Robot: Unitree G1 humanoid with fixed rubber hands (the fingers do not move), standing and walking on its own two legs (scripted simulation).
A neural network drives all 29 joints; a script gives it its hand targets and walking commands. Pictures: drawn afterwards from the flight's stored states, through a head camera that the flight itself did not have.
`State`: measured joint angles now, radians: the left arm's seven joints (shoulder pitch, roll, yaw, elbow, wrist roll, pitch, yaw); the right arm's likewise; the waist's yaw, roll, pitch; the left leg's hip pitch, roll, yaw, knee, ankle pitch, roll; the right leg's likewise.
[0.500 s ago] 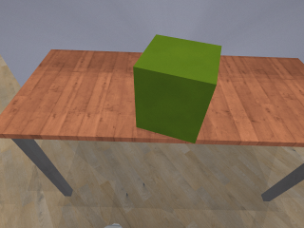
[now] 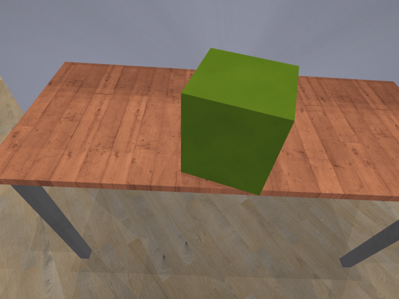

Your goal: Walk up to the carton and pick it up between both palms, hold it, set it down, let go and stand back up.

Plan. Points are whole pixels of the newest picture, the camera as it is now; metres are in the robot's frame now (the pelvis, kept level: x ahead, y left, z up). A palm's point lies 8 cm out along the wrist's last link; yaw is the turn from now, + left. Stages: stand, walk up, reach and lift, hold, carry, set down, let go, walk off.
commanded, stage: walk up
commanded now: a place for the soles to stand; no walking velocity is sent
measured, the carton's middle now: (235, 123) +0.50 -0.09 +0.08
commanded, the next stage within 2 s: none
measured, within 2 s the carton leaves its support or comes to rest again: neither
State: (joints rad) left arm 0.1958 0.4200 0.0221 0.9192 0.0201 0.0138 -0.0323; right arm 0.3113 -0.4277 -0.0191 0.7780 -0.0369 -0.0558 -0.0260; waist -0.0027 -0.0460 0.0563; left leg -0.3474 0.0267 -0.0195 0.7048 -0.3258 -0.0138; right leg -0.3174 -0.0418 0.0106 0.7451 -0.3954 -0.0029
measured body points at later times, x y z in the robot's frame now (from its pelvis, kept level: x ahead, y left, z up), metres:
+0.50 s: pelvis +0.00 +0.00 +0.00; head +0.01 +0.01 +0.45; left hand +0.10 +0.32 -0.12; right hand +0.09 -0.32 -0.09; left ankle +0.03 +0.15 -0.71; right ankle +0.00 -0.13 -0.71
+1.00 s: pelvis +0.03 -0.14 +0.01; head +0.06 -0.15 +0.46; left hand +0.11 +0.17 -0.10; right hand +0.07 -0.50 -0.08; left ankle +0.05 +0.02 -0.64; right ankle +0.02 -0.22 -0.72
